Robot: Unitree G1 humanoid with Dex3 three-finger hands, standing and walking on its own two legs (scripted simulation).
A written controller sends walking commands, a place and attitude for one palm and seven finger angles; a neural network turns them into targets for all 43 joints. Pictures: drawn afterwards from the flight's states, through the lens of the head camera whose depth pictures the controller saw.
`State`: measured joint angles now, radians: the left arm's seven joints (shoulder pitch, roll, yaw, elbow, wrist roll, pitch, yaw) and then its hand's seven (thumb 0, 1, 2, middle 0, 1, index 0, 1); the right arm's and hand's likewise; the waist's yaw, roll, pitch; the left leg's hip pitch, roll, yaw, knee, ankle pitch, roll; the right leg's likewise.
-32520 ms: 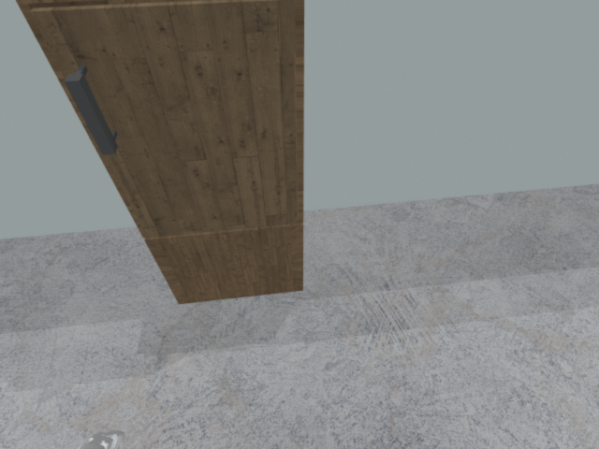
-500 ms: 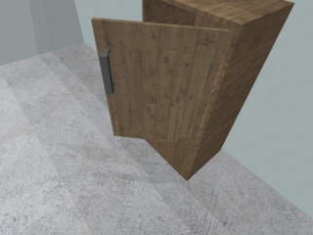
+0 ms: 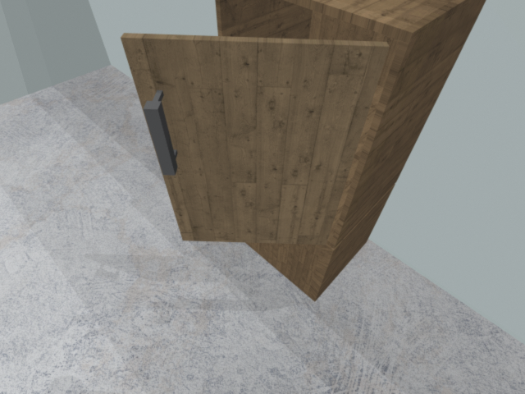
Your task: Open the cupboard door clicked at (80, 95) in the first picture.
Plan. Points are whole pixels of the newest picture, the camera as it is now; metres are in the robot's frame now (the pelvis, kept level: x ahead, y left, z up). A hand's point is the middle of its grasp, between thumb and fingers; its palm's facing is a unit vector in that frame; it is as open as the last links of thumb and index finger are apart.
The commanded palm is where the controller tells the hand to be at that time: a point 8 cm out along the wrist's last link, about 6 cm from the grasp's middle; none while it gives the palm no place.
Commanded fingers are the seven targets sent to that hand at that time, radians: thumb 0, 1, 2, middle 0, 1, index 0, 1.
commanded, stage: come to a stop and stand still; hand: left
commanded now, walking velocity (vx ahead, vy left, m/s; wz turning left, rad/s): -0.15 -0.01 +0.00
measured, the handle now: (164, 134) +0.55 +0.21 +0.08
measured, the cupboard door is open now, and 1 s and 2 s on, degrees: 42 42 42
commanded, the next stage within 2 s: look again from close up in 1.06 s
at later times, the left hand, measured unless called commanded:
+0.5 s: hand out of the picture +0.01 +0.16 -0.18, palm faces +0.06 -0.97 -0.23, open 7.4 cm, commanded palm none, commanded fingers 0.00 0.90 0.90 -0.20 -0.30 -0.20 -0.30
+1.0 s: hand out of the picture -0.06 +0.11 -0.18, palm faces +0.09 -0.98 -0.16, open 7.4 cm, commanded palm none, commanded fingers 0.00 0.90 0.90 -0.20 -0.30 -0.20 -0.30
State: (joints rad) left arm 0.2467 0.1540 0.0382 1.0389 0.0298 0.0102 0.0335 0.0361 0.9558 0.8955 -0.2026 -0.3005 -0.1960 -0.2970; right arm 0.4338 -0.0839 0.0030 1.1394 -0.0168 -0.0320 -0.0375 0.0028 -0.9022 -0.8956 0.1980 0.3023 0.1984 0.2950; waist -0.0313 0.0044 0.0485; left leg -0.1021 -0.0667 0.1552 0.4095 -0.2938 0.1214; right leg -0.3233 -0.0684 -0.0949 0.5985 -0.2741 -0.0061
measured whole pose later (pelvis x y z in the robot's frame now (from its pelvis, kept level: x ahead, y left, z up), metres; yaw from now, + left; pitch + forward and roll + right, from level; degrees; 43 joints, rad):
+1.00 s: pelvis -0.05 -0.05 +0.00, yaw +3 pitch -2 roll +0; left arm 0.34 0.14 0.00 1.07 0.02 0.00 0.03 0.00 0.90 0.90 -0.20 -0.30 -0.20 -0.30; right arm 0.41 -0.15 0.00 1.10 -0.02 0.01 -0.01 0.00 -0.91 -0.90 0.19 0.30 0.20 0.29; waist -0.01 -0.01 -0.01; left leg -0.21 -0.02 0.09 0.46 -0.23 0.05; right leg -0.29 0.01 -0.09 0.43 -0.15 -0.05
